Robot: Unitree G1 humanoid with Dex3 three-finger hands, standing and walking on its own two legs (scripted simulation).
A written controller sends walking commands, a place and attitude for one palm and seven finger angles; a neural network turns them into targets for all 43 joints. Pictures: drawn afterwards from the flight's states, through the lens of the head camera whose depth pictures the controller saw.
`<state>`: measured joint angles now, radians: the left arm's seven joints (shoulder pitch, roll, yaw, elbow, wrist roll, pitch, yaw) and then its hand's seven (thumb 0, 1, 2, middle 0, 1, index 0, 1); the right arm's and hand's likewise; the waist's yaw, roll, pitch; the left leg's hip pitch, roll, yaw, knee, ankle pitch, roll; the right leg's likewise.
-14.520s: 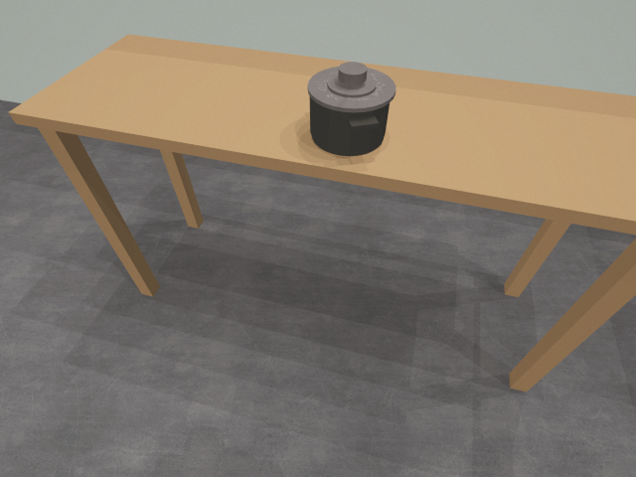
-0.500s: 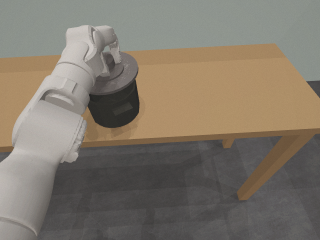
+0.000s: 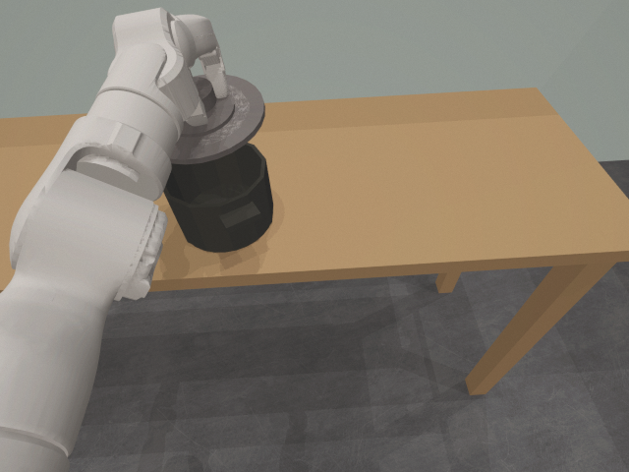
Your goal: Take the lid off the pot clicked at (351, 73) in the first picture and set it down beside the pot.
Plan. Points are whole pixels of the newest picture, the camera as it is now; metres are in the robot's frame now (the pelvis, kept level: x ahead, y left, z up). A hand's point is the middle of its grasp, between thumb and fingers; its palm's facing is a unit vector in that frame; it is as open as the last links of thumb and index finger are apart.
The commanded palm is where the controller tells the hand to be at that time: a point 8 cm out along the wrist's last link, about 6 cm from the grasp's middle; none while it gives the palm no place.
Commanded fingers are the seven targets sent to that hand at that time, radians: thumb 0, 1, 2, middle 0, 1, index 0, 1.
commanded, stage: lift the lid straight up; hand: left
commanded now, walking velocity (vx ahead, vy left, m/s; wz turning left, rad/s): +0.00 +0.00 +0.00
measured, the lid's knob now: (193, 96) +0.52 +0.12 +0.23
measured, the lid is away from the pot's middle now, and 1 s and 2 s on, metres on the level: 0.01 0.02 0.13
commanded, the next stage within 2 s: move the lid sideways beside the pot in 0.80 s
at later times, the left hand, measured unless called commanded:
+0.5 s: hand (178, 59) +0.49 +0.11 +0.28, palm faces -0.27 -0.11 -0.96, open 7.8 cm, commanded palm +0.49 +0.11 +0.35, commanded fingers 0.00 0.70 0.91 -0.65 -1.06 -0.73 -1.13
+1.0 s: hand (172, 44) +0.50 +0.12 +0.30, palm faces -0.23 -0.11 -0.97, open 7.8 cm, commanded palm +0.49 +0.13 +0.35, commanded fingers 0.00 0.70 0.91 -0.65 -1.06 -0.73 -1.13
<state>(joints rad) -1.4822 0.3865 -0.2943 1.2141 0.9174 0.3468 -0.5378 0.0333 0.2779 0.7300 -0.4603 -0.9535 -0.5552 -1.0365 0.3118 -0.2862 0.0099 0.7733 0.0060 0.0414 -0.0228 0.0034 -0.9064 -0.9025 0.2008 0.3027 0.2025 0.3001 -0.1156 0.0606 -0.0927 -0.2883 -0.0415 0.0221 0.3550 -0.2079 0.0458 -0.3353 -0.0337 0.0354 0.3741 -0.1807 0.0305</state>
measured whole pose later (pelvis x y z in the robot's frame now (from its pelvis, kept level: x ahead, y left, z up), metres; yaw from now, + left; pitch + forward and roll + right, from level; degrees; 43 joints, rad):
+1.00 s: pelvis +0.01 +0.00 +0.00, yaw +0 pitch +8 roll +0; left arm -1.55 0.43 -0.27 1.14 0.98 0.36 -0.56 0.03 0.27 0.73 -0.46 -0.95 -0.56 -1.04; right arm 0.30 -0.30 0.01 0.76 0.00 0.06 -0.02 0.00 -0.91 -0.90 0.20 0.30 0.20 0.30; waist -0.11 0.06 -0.10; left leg -0.25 -0.04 0.02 0.31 -0.20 0.04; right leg -0.30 -0.03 0.03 0.32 -0.17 0.03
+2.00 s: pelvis +0.01 +0.00 +0.00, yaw +0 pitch +8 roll +0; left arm -1.45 0.70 -0.20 1.09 1.00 0.23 -0.60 0.04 0.27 0.73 -0.47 -0.95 -0.57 -1.05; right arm 0.32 -0.31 0.00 0.73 0.03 0.14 -0.02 0.00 -0.91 -0.90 0.20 0.30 0.20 0.30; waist -0.12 0.04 -0.08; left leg -0.26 -0.04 0.01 0.31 -0.20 0.05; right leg -0.28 -0.03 0.03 0.28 -0.15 0.04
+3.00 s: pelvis +0.02 +0.01 +0.00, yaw +1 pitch +10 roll -1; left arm -1.42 0.92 -0.14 1.11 1.03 0.17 -0.61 0.04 0.27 0.73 -0.46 -0.95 -0.57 -1.05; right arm 0.33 -0.32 0.00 0.72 0.05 0.20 -0.02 0.00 -0.91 -0.90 0.20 0.30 0.20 0.30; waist -0.12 0.03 -0.06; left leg -0.28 -0.03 0.00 0.34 -0.23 0.05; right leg -0.27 -0.02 0.01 0.26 -0.16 0.04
